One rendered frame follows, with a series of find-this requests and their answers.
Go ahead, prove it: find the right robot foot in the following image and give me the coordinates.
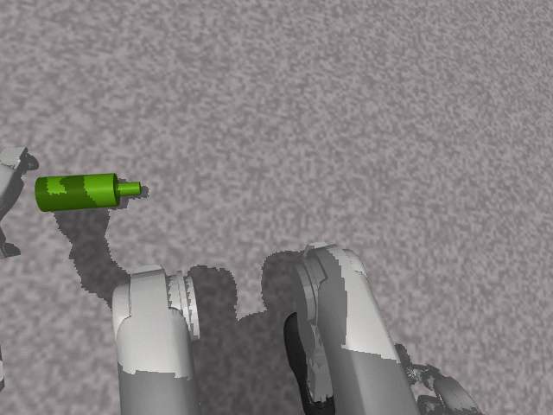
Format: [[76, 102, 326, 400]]
[[283, 312, 335, 415]]

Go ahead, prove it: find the left robot hand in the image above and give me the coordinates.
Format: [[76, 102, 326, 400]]
[[0, 147, 39, 259]]

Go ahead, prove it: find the bottle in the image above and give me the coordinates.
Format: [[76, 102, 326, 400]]
[[35, 173, 142, 212]]

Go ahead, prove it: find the right robot hand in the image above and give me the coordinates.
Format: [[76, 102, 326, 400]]
[[405, 364, 482, 415]]

